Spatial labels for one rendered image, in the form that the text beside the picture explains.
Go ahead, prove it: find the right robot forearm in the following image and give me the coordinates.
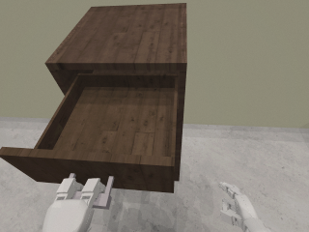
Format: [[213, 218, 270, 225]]
[[242, 217, 271, 232]]

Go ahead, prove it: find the left robot hand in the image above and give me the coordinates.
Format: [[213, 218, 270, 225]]
[[42, 178, 106, 232]]

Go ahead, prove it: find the handle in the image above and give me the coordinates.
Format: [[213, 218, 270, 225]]
[[61, 173, 115, 210]]

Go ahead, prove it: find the cabinet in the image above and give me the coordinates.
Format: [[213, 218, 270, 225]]
[[45, 3, 187, 182]]

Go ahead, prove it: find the right robot hand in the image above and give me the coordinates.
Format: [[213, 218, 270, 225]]
[[219, 182, 259, 230]]

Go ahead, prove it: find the drawer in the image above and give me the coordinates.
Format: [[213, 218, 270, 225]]
[[0, 73, 179, 193]]

